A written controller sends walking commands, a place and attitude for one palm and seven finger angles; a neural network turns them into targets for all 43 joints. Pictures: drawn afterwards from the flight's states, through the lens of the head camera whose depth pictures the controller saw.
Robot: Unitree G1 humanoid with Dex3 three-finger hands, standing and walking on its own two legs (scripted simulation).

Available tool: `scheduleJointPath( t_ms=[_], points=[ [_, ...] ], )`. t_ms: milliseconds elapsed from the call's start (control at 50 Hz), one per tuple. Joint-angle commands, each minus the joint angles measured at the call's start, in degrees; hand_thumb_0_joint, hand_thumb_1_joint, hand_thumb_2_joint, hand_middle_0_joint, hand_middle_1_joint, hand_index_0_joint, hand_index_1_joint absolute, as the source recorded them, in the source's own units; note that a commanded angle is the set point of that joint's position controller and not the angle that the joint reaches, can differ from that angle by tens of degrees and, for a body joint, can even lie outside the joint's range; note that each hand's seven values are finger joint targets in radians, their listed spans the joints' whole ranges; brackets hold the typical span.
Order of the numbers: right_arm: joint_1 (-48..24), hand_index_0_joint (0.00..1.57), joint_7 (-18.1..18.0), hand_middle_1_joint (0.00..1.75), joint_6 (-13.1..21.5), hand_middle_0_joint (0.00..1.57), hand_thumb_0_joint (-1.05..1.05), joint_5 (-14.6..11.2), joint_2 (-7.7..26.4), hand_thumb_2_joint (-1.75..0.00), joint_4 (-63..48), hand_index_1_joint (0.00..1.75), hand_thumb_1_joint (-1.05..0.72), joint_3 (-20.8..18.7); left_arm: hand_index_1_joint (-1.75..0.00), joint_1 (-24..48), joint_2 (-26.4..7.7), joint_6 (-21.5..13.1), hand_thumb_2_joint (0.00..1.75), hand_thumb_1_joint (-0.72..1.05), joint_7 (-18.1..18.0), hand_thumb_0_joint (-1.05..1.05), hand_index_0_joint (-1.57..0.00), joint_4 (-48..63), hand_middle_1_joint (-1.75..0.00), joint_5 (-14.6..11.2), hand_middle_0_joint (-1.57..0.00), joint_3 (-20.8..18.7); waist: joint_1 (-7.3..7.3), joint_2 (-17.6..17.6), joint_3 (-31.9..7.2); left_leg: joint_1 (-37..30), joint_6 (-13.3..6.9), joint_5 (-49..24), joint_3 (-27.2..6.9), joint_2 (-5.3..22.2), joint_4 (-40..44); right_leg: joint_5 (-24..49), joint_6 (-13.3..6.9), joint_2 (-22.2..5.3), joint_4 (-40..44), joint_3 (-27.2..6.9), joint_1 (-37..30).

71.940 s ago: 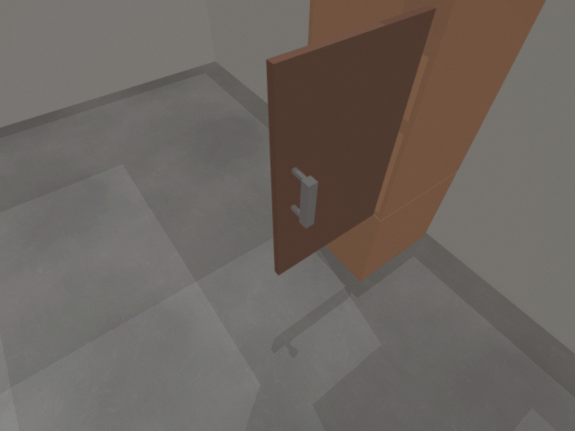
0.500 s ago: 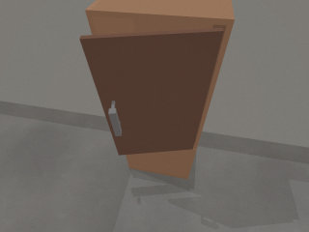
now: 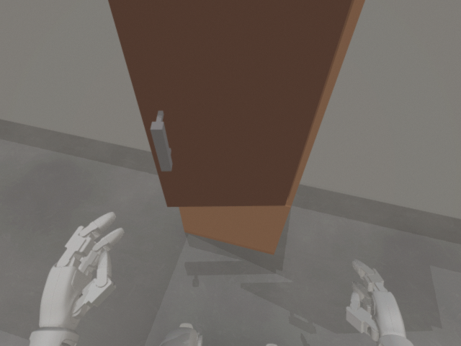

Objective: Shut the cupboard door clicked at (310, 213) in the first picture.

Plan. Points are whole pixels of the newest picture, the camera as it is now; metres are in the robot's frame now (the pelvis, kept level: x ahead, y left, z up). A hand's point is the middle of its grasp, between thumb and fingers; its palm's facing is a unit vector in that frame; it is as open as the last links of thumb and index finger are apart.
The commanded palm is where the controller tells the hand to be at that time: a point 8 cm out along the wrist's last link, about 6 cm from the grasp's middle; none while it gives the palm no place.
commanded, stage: raise the hand and make a fist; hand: left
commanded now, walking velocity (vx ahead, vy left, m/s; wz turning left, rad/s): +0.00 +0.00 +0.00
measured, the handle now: (163, 141) +0.51 +0.19 +0.04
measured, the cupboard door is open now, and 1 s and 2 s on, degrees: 16 16 16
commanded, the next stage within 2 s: bring the fist close to the handle in 1.62 s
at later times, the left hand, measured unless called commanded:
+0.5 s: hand (102, 296) +0.19 +0.21 +0.02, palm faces +0.11 -0.99 -0.05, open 4.3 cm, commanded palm +0.16 +0.26 +0.03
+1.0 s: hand (90, 291) +0.19 +0.23 +0.04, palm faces +0.09 -0.99 -0.05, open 3.1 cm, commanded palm +0.17 +0.28 +0.04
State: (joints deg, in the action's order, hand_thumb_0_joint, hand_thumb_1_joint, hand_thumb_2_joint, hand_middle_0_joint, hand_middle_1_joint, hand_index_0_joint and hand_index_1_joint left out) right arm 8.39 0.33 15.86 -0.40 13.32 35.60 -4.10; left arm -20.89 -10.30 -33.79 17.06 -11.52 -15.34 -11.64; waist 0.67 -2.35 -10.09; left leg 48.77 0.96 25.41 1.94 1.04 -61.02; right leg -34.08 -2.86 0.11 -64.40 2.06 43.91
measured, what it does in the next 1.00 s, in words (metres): stands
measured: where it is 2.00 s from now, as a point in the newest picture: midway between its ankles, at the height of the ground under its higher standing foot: outside the picture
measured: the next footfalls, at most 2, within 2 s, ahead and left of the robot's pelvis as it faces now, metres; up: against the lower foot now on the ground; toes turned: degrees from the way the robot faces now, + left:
none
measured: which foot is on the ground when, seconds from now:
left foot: down 0.00-1.00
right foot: down 0.00-1.00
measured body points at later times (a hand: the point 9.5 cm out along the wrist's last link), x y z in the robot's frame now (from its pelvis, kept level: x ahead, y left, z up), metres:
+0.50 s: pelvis -0.02 +0.01 -0.02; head +0.03 +0.00 +0.42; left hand +0.18 +0.26 +0.03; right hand +0.13 -0.23 -0.12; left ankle +0.04 +0.13 -0.66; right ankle -0.02 -0.09 -0.66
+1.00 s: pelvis -0.02 +0.04 -0.02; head +0.03 +0.05 +0.43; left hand +0.18 +0.28 +0.04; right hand +0.19 -0.17 -0.08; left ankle +0.04 +0.13 -0.66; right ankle -0.02 -0.09 -0.66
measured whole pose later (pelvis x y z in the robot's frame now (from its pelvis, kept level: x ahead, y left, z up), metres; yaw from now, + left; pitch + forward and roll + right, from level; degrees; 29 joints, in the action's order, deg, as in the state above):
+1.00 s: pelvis -0.02 +0.04 -0.02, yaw +1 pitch +15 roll -4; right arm 12.1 -2.4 9.6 0.2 11.7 27.6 2.1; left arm -23.9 -12.5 -22.6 8.5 3.0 -13.2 -6.6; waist 1.1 2.5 -9.6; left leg 56.8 -1.7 26.5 -1.5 1.2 -68.5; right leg -32.7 -0.6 0.7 -66.1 5.2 48.2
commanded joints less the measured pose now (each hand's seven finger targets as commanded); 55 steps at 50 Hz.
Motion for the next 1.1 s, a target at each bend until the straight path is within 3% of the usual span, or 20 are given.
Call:
scheduleJointPath(
  t_ms=[0,40,100,140,180,200,240,300,340,400,440,480,500,560,640,700,900,940,1020,1080],
  points=[
    [-1.9,0.20,-1.6,0.30,1.3,0.20,0.00,-0.8,6.7,-0.90,-13.5,0.30,-0.90,-1.6,-0.60,-7.1,-10.4,1.1,0.90,0.90,3.6,0.00,-0.47,13.5,-0.60,-5.0,-0.47,-8.7,4.04,3.9,-14.6,-2.2,-1.5,-12.6,-0.7,-2.6,-2.8,23.0,3.3,-1.4,8.2,-9.0,-3.9],
    [-0.5,0.20,-2.7,0.30,1.6,0.20,0.00,-0.8,6.1,-0.90,-13.4,0.30,-0.90,-0.9,-0.64,3.7,-11.5,0.2,0.90,0.90,1.0,0.00,-0.51,22.1,-0.64,-5.0,-0.51,-8.1,0.74,0.5,-13.0,1.4,-2.1,-8.4,-2.2,-1.3,-6.0,15.1,4.6,-1.2,9.7,-11.4,-0.1],
    [0.9,0.20,-3.8,0.30,2.6,0.20,0.00,-0.3,6.0,-0.90,-11.8,0.30,-0.90,-0.3,-0.70,7.7,-10.1,-2.6,0.90,0.90,-1.0,0.00,-0.57,29.0,-0.70,-3.0,-0.57,-3.6,-1.63,5.4,-11.3,-0.6,-2.8,-7.1,-3.3,-0.2,-7.1,11.9,3.5,-0.4,9.1,-9.7,5.7],
    [1.1,0.20,-4.8,0.30,3.1,0.20,0.00,-0.2,6.5,-0.90,-11.1,0.30,-0.90,0.2,-0.74,9.1,-9.4,-2.6,0.90,0.90,-0.9,0.00,-0.60,29.4,-0.74,-2.3,-0.60,-0.8,-3.10,4.1,-10.0,0.2,-3.3,-5.7,-4.1,0.3,-7.7,9.0,3.2,0.3,8.8,-8.6,8.3],
    [1.3,0.20,-5.2,0.30,3.2,0.20,0.00,-0.5,6.5,-0.90,-10.5,0.30,-0.90,0.5,-0.78,5.8,-8.8,-0.3,0.90,0.90,0.2,0.00,-0.64,25.2,-0.78,-2.5,-0.64,0.0,-2.49,4.3,-9.4,1.9,-3.2,-3.2,-4.4,0.1,-6.9,4.3,2.9,0.4,9.7,-7.9,8.7],
    [1.2,0.20,-5.4,0.30,2.9,0.20,0.00,-0.8,6.6,-0.90,-10.7,0.30,-0.90,0.7,-0.80,4.1,-8.9,1.8,0.90,0.90,0.6,0.00,-0.66,22.8,-0.80,-2.8,-0.66,-0.1,-2.36,2.7,-8.8,3.1,-3.1,-1.9,-4.4,0.0,-6.5,1.8,3.2,0.2,10.8,-8.3,8.2],
    [0.6,0.20,-5.8,0.30,2.1,0.20,0.00,-1.5,6.4,-0.90,-11.3,0.30,-0.90,0.9,-0.84,0.5,-10.0,6.5,0.90,0.90,1.0,0.00,-0.69,18.2,-0.84,-3.4,-0.69,-2.4,-0.46,0.6,-8.8,5.1,-3.1,-1.1,-4.2,-0.3,-6.0,-1.6,3.8,-0.3,12.8,-9.8,5.4],
    [0.2,0.20,-5.6,0.30,0.9,0.20,0.00,-1.8,5.6,-0.90,-12.8,0.30,-0.90,1.0,-0.90,-2.0,-11.0,11.0,0.90,0.90,-0.9,0.00,-0.75,19.3,-0.90,-4.0,-0.75,-5.1,1.60,0.2,-10.6,4.7,-2.7,-2.1,-3.9,-0.5,-3.9,0.4,4.4,-1.6,13.8,-10.4,1.0],
    [-0.1,0.20,-5.5,0.30,0.4,0.20,0.00,-1.5,5.1,-0.90,-12.8,0.30,-0.90,1.0,-0.94,-2.8,-11.7,11.3,0.90,0.90,-3.7,0.00,-0.79,20.7,-0.94,-3.5,-0.79,-7.0,2.59,0.0,-11.5,2.9,-2.7,-4.2,-4.2,-0.3,-2.6,4.0,4.1,-1.1,12.5,-8.7,-0.1],
    [0.9,0.20,-5.0,0.30,0.3,0.20,0.00,-0.8,4.8,-0.90,-12.5,0.30,-0.90,1.0,-1.00,-3.0,-9.1,8.2,0.90,0.90,-6.4,0.00,-0.84,22.2,-1.00,-2.9,-0.84,-5.1,1.38,-0.4,-10.5,1.8,-2.4,-5.7,-4.4,-0.2,-1.7,9.3,4.2,-0.9,10.9,-6.6,0.8],
    [1.0,0.20,-4.8,0.30,0.1,0.20,0.00,-0.4,5.3,-0.90,-12.3,0.30,-0.90,1.0,-1.04,-2.4,-8.6,5.9,0.90,0.90,-7.3,0.00,-0.88,21.6,-1.04,-1.9,-0.88,-3.5,0.78,0.1,-8.2,1.3,-2.6,-5.4,-4.6,-0.2,-1.1,8.2,3.2,0.1,9.7,-4.6,3.4],
    [1.4,0.20,-4.6,0.30,0.3,0.20,0.00,-0.1,5.9,-0.90,-12.3,0.30,-0.90,0.8,-1.08,-3.3,-7.6,3.8,0.90,0.90,-7.0,0.00,-0.92,21.7,-1.08,-1.4,-0.92,-1.5,0.45,2.9,-8.3,-0.5,-2.6,-5.0,-4.7,-0.2,-0.2,7.3,2.5,0.5,8.9,-3.1,5.3],
    [1.8,0.20,-4.5,0.30,0.3,0.20,0.00,-0.1,6.2,-0.90,-12.3,0.30,-0.90,0.9,-1.10,-2.6,-7.6,3.2,0.90,0.90,-6.9,0.00,-0.93,21.4,-1.10,-1.5,-0.93,-0.8,-0.11,2.0,-8.3,-0.7,-2.7,-4.4,-4.9,-0.2,0.1,6.3,2.3,0.7,8.8,-2.5,5.9],
    [2.1,0.20,-4.5,0.30,0.2,0.20,0.00,-0.1,7.0,-0.90,-12.9,0.30,-0.90,0.8,-1.16,-2.2,-7.6,2.4,0.90,0.90,-6.8,0.00,-0.99,23.2,-1.16,-0.9,-0.99,0.5,0.00,4.8,-9.3,-3.1,-2.8,-4.0,-5.4,-0.2,1.6,6.1,1.5,1.4,7.6,-0.5,6.9],
    [2.5,0.20,-4.4,0.30,-0.5,0.20,0.00,0.1,7.3,-0.90,-13.4,0.30,-0.90,0.9,-1.24,-2.5,-8.6,3.1,0.90,0.90,-8.0,0.00,-1.06,26.0,-1.24,-0.3,-1.06,0.1,0.31,7.4,-11.3,-6.2,-2.7,-4.3,-6.4,0.0,3.4,8.3,1.1,2.1,6.3,1.4,6.7],
    [2.4,0.20,-4.1,0.30,-1.4,0.20,0.00,0.3,7.0,-0.90,-14.0,0.30,-0.90,1.0,-1.30,-3.5,-7.5,3.8,0.90,0.90,-9.1,0.00,-1.12,27.0,-1.30,0.0,-1.12,0.6,0.22,7.4,-11.8,-7.8,-2.3,-5.5,-6.7,0.1,4.1,10.0,1.1,2.1,6.1,2.2,6.2],
    [2.8,0.20,-3.7,0.30,-3.5,0.20,0.00,0.3,7.2,-0.90,-15.9,0.30,-0.90,2.1,-1.50,-0.9,-6.9,7.1,0.90,0.90,-9.0,0.00,-1.30,26.0,-1.50,1.2,-1.30,2.3,-0.90,6.5,-8.5,-8.4,-1.9,-2.0,-8.0,0.4,5.9,8.9,1.0,2.6,7.4,2.9,6.5],
    [2.9,0.20,-3.8,0.30,-3.7,0.20,0.00,0.5,7.4,-0.90,-15.9,0.30,-0.90,2.3,-1.50,0.4,-8.5,7.3,0.90,0.90,-8.8,0.00,-1.30,26.4,-1.50,1.0,-1.30,0.9,-0.48,8.0,-9.4,-8.2,-2.0,-2.3,-8.0,0.2,5.7,9.4,0.8,2.7,7.2,2.6,5.8],
    [3.1,0.20,-3.7,0.30,-3.7,0.20,0.00,0.4,7.3,-0.90,-16.1,0.30,-0.90,2.5,-1.50,1.0,-7.8,7.4,0.90,0.90,-8.3,0.00,-1.30,25.9,-1.50,0.6,-1.30,1.4,-0.86,6.2,-9.3,-8.5,-2.0,-3.3,-7.6,0.1,5.4,9.8,1.0,2.7,7.9,2.6,5.4],
    [3.0,0.20,-3.7,0.30,-3.7,0.20,0.00,0.3,7.3,-0.90,-16.0,0.30,-0.90,2.6,-1.50,1.7,-7.9,7.6,0.90,0.90,-8.1,0.00,-1.30,25.7,-1.50,0.5,-1.30,1.4,-0.68,7.3,-8.9,-8.2,-2.0,-2.8,-7.4,0.0,5.6,9.3,0.9,2.6,8.3,2.4,5.0]
  ],
)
